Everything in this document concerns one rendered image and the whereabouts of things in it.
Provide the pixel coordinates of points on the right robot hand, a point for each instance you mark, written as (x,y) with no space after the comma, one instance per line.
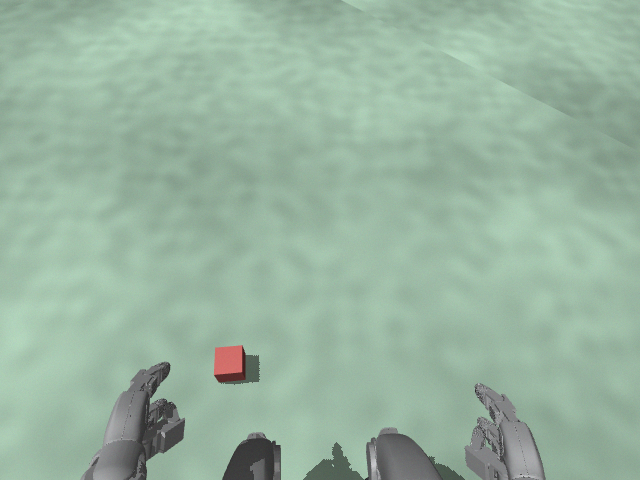
(514,452)

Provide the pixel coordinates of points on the left robot arm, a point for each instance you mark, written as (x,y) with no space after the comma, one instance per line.
(118,460)

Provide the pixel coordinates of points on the left robot hand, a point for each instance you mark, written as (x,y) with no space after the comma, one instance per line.
(134,418)

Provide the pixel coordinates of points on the cube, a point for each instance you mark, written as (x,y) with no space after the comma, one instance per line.
(230,363)

